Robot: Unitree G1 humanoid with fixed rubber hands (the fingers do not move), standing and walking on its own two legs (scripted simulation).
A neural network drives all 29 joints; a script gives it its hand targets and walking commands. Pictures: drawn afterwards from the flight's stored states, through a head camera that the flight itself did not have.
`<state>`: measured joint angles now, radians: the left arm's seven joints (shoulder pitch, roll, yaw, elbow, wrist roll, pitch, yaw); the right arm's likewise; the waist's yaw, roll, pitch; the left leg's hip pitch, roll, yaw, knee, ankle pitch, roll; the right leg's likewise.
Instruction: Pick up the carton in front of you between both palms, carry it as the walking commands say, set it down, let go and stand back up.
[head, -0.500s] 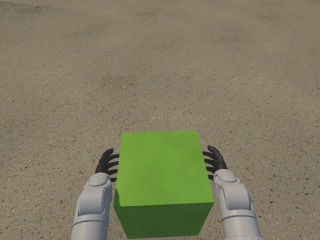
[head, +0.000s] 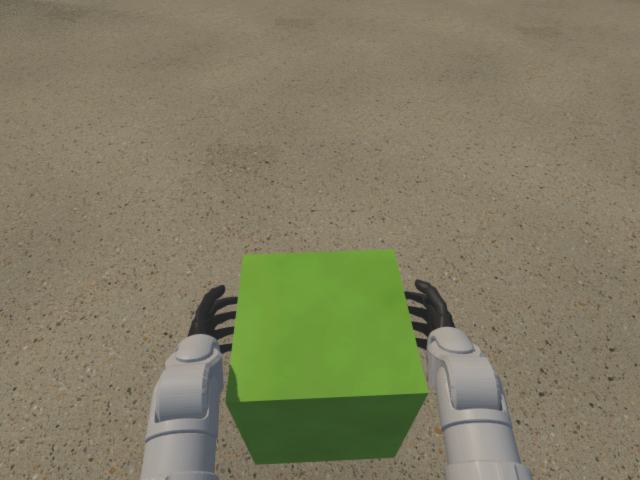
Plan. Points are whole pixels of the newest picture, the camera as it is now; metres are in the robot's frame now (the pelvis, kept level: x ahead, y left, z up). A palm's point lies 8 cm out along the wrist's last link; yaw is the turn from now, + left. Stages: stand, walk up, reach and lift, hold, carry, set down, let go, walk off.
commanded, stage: carry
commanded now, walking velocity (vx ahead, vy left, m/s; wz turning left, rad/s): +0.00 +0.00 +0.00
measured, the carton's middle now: (322, 360) +0.30 +0.00 -0.05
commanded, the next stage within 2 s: none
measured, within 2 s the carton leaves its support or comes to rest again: neither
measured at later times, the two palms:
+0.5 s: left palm (198, 346) +0.28 +0.16 +0.04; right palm (435, 339) +0.28 -0.14 +0.04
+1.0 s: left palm (223, 234) +0.46 +0.15 +0.06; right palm (416, 229) +0.46 -0.15 +0.06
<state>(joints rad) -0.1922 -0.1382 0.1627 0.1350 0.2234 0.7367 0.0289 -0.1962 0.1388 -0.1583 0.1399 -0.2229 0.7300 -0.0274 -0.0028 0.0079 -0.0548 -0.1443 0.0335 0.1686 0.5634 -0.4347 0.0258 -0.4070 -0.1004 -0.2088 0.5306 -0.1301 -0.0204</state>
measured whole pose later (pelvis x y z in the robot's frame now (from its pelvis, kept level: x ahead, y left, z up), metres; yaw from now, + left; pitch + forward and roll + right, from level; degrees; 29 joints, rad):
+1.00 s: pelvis +0.17 +0.00 +0.02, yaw +0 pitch +4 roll +0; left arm -0.16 -0.13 0.12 0.04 0.20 0.74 0.04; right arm -0.14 0.13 -0.13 0.03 -0.20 0.73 -0.03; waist 0.01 -0.01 -0.07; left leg -0.48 0.09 0.15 0.53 -0.19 -0.01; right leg -0.08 -0.06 -0.19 0.27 -0.26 0.01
